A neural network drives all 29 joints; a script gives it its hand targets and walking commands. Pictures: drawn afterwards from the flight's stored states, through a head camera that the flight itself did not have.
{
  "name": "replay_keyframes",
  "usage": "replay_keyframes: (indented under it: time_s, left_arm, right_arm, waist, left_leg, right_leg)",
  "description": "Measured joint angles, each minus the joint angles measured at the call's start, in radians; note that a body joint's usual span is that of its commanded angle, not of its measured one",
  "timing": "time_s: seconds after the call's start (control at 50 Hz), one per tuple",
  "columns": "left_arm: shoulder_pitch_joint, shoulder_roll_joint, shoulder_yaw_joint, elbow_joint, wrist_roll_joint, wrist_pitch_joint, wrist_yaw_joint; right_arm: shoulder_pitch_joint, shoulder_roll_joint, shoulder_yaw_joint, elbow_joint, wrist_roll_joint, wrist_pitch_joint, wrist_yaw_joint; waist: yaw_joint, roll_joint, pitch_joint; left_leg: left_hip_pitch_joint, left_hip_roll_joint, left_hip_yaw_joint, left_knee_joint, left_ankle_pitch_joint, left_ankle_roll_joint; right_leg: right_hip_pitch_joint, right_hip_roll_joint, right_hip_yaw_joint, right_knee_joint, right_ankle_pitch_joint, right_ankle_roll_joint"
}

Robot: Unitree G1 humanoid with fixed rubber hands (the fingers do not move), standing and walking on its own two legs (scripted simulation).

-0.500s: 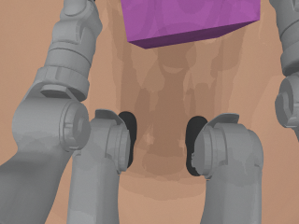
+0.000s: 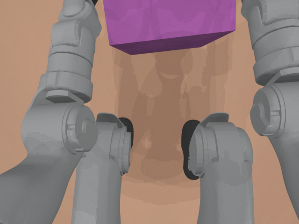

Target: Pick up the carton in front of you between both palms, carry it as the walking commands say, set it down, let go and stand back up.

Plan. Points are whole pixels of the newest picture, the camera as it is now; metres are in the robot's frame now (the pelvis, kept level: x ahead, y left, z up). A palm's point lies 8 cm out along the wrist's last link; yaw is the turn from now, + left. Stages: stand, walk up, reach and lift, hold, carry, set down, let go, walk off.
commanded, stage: reach and lift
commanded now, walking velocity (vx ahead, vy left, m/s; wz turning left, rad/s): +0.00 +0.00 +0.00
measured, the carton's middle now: out of the picture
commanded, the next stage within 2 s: none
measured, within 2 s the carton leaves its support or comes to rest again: neither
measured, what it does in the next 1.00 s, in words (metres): rises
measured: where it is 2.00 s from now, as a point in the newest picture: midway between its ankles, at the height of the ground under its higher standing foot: (156, 156)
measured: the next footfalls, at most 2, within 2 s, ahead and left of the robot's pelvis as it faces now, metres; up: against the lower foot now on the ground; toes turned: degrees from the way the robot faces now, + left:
none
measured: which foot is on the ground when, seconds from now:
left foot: down 0.00-1.00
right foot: down 0.00-1.00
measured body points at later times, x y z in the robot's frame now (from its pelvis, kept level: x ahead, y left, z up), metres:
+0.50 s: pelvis -0.02 +0.02 +0.10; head +0.27 -0.04 +0.44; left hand +0.51 +0.11 +0.02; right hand +0.52 -0.19 +0.03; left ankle +0.11 +0.14 -0.33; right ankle +0.09 -0.11 -0.33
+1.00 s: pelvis +0.02 +0.01 +0.22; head +0.22 -0.03 +0.63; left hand +0.48 +0.12 +0.18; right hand +0.47 -0.19 +0.17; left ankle +0.11 +0.14 -0.33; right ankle +0.09 -0.12 -0.33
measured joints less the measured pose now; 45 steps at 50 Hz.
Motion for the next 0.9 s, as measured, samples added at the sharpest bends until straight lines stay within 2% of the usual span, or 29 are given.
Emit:
replay_keyframes:
  time_s: [0.08,0.14,0.22,0.36,0.46,0.72,0.9]
  left_arm:
    - [0.082,-0.033,-0.041,-0.090,-0.044,0.018,0.067]
    - [0.170,-0.060,-0.034,-0.176,-0.042,0.037,0.065]
    - [0.254,-0.103,0.017,-0.238,0.013,0.067,0.041]
    - [0.279,-0.178,0.171,-0.222,0.213,0.122,-0.024]
    - [0.301,-0.199,0.201,-0.255,0.270,0.141,-0.047]
    - [0.446,-0.212,0.118,-0.357,0.222,0.175,-0.055]
    - [0.594,-0.225,0.079,-0.340,0.216,0.157,-0.069]
  right_arm:
    - [0.095,0.028,0.013,-0.108,0.027,0.040,-0.056]
    - [0.156,0.058,-0.007,-0.177,0.028,0.074,-0.061]
    - [0.208,0.113,-0.083,-0.202,-0.024,0.105,-0.044]
    - [0.244,0.195,-0.275,-0.143,-0.214,0.128,0.008]
    - [0.277,0.233,-0.332,-0.172,-0.271,0.132,0.020]
    - [0.463,0.304,-0.296,-0.358,-0.236,0.181,0.003]
    - [0.631,0.363,-0.292,-0.387,-0.229,0.170,-0.014]
  waist:
    - [0.005,-0.003,-0.069]
    - [0.004,-0.008,-0.148]
    - [0.002,-0.016,-0.262]
    - [0.006,-0.042,-0.400]
    - [0.003,-0.049,-0.440]
    - [0.008,-0.036,-0.517]
    - [0.008,-0.044,-0.586]
  left_leg:
    - [-0.009,-0.015,-0.012,-0.013,0.005,0.000]
    - [-0.008,-0.022,-0.022,-0.040,0.007,-0.006]
    - [0.019,-0.019,-0.029,-0.103,0.014,-0.015]
    - [0.092,-0.007,-0.028,-0.251,0.064,0.008]
    - [0.133,-0.012,-0.037,-0.342,0.099,0.010]
    - [0.285,-0.012,-0.051,-0.501,0.109,0.019]
    - [0.493,-0.003,-0.062,-0.647,0.103,0.029]
  right_leg:
    - [-0.009,0.021,0.007,-0.019,0.006,0.013]
    - [-0.011,0.048,0.019,-0.054,0.021,0.034]
    - [0.012,0.073,0.033,-0.126,0.049,0.056]
    - [0.086,0.092,0.050,-0.287,0.109,0.067]
    - [0.130,0.093,0.053,-0.381,0.142,0.067]
    - [0.288,0.090,0.060,-0.544,0.149,0.068]
    - [0.496,0.089,0.066,-0.691,0.143,0.059]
